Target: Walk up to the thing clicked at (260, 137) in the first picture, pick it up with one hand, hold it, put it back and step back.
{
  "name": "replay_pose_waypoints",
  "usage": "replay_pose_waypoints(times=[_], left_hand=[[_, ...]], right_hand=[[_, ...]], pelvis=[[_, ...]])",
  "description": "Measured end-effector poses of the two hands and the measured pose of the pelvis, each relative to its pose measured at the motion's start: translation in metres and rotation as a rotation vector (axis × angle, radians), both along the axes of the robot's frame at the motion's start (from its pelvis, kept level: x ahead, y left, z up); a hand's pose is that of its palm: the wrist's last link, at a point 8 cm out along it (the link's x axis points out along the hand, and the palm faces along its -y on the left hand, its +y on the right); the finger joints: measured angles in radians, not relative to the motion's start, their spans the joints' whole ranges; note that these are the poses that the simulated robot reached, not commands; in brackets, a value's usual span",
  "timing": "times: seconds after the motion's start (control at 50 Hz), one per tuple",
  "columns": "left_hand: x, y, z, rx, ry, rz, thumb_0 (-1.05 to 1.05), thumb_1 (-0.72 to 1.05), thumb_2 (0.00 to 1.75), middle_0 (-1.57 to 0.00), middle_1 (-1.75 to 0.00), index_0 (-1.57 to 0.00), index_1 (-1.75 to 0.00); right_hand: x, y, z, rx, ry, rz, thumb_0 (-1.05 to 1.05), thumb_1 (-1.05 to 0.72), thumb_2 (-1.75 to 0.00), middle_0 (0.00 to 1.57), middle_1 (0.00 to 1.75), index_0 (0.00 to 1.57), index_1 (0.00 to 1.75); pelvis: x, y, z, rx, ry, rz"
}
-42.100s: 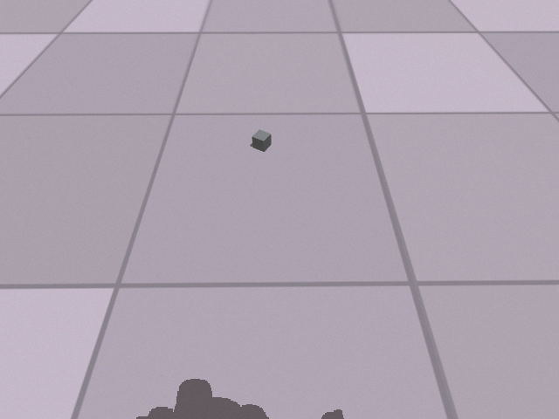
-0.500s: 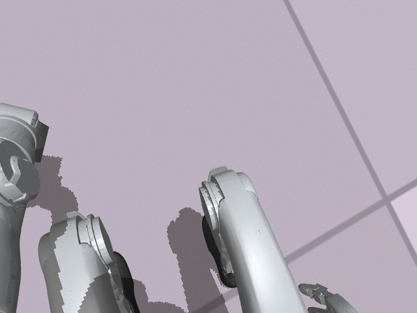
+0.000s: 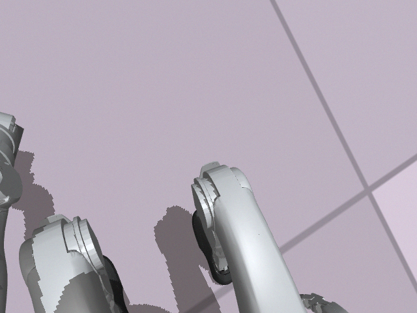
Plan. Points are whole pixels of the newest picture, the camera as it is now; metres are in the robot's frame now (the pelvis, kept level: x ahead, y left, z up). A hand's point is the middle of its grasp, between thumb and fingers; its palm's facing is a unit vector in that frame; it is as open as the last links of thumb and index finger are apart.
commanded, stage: lower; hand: left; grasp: from above
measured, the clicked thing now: out of the picture +0.49 +0.27 -0.20
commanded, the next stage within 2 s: rest in 0.30 s
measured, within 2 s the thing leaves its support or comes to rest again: rests again in 1.18 s
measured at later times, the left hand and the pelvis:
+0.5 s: hand out of the picture +0.48 +0.26 -0.20, palm faces -0.17 -0.41 -0.90, open 10.3 cm; pelvis +0.00 +0.00 +0.00, yaw -1 degrees
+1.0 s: hand (5, 145) +0.48 +0.26 -0.24, palm faces -0.16 -0.42 -0.89, open 10.3 cm; pelvis +0.00 +0.01 -0.01, yaw -4 degrees
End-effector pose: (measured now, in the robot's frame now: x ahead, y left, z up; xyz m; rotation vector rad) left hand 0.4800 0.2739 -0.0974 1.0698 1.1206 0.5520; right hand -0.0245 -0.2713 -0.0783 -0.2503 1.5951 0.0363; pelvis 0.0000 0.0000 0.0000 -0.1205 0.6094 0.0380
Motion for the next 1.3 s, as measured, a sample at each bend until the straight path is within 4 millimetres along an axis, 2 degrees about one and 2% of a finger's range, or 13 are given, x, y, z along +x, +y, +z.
replay_pose_waypoints(times=[0.18, 0.32, 0.56, 0.8, 1.14, 1.3], left_hand=[[-0.003, -0.002, -0.007, 0.012, 0.024, -0.018, -0.03, -0.07, 0.48, -0.76, -0.5, -0.75, -0.47], [-0.007, -0.006, -0.026, -0.005, 0.041, -0.013, -0.03, -0.06, 0.47, -0.75, -0.5, -0.74, -0.47], [-0.001, -0.01, -0.052, 0.002, 0.021, -0.001, -0.03, -0.06, 0.47, -0.75, -0.5, -0.74, -0.48], [0.004, -0.017, -0.068, 0.001, 0.02, 0.016, -0.03, -0.05, 0.47, -0.75, -0.5, -0.74, -0.48], [0.001, -0.011, -0.094, -0.016, 0.017, 0.036, -0.03, -0.05, 0.46, -0.74, -0.5, -0.73, -0.48], [0.007, -0.01, -0.096, -0.009, 0.013, 0.004, -0.03, -0.04, 0.46, -0.74, -0.5, -0.72, -0.49]], right_hand=[[0.0, -0.001, 0.004, -0.003, -0.011, 0.018, 0.0, -0.91, -0.89, 0.2, 0.3, 0.2, 0.29], [-0.007, 0.0, 0.009, -0.003, 0.02, 0.053, 0.0, -0.91, -0.89, 0.2, 0.3, 0.2, 0.29], [-0.018, 0.007, 0.014, 0.037, 0.08, 0.08, 0.0, -0.91, -0.89, 0.2, 0.3, 0.2, 0.29], [-0.015, 0.012, 0.019, 0.075, 0.085, 0.119, 0.0, -0.92, -0.89, 0.2, 0.3, 0.2, 0.29], [-0.013, 0.025, 0.032, 0.083, 0.109, 0.145, 0.0, -0.92, -0.9, 0.2, 0.3, 0.2, 0.29], [-0.008, 0.031, 0.034, 0.086, 0.102, 0.149, 0.0, -0.91, -0.9, 0.2, 0.3, 0.2, 0.29]], pelvis=[[-0.002, 0.001, 0.0, -0.008, -0.009, -0.003], [-0.004, 0.0, -0.002, -0.015, -0.026, -0.004], [-0.004, 0.001, -0.005, -0.031, -0.041, -0.01], [-0.003, 0.002, -0.006, -0.049, -0.06, -0.016], [-0.002, 0.007, -0.007, -0.078, -0.069, -0.018], [0.0, 0.01, -0.007, -0.093, -0.062, -0.02]])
